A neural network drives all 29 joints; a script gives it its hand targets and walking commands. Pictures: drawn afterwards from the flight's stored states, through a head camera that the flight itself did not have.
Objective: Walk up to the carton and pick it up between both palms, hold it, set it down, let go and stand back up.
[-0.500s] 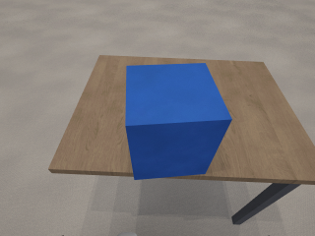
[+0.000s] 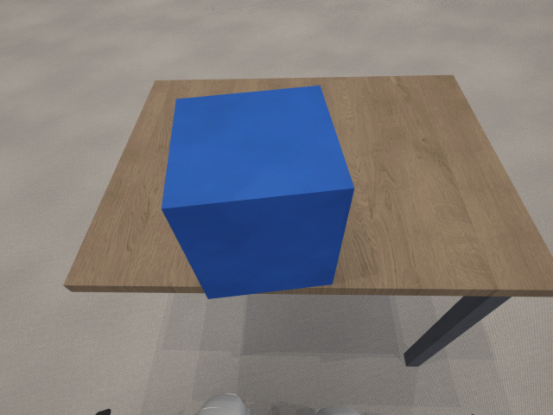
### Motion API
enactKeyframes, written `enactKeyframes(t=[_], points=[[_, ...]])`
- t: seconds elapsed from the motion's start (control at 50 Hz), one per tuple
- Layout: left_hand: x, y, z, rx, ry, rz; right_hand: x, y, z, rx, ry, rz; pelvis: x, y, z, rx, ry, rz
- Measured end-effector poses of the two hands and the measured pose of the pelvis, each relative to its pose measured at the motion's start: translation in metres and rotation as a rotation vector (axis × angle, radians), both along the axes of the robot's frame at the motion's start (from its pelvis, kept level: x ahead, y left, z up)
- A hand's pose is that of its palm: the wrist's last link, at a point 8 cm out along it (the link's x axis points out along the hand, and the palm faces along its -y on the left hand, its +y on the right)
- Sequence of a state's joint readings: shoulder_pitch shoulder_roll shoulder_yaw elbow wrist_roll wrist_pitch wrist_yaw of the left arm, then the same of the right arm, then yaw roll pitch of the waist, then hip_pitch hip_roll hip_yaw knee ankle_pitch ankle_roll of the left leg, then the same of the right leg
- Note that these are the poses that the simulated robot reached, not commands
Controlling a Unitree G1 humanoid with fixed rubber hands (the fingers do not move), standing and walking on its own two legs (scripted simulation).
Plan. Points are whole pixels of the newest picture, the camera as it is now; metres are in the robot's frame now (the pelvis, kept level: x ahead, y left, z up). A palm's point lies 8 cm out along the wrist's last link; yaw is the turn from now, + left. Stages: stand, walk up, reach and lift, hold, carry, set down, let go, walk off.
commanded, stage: walk up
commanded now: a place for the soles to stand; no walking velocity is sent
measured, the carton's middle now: (260, 199) +0.40 +0.04 +0.07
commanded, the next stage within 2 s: reach and lift in 1.08 s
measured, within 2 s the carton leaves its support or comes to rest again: neither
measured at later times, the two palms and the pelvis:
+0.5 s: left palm out of the picture +0.07 +0.32 -0.11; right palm out of the picture +0.06 -0.28 -0.11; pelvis +0.00 +0.02 +0.00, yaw +0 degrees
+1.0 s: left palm out of the picture +0.07 +0.32 -0.11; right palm out of the picture +0.07 -0.27 -0.10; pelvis +0.00 +0.03 +0.01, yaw +0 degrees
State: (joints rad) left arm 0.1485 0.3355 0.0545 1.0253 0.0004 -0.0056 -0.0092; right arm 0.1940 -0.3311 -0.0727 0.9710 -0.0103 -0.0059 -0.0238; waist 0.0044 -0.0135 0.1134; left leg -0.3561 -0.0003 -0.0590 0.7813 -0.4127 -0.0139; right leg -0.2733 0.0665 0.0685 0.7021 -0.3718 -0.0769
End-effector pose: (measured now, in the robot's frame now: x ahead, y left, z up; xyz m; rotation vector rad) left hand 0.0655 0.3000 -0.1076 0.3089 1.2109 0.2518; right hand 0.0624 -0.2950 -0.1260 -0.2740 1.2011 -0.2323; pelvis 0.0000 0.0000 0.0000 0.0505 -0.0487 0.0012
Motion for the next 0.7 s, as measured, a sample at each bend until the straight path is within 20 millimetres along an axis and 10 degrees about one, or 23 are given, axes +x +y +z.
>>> enactKeyframes(t=[0.7], points=[[0.005, 0.023, -0.007, -0.051, -0.029, -0.024, 0.006, 0.027, 0.022, -0.043, -0.052, 0.009, -0.002, 0.031, 0.005, -0.044, -0.001, 0.0]])
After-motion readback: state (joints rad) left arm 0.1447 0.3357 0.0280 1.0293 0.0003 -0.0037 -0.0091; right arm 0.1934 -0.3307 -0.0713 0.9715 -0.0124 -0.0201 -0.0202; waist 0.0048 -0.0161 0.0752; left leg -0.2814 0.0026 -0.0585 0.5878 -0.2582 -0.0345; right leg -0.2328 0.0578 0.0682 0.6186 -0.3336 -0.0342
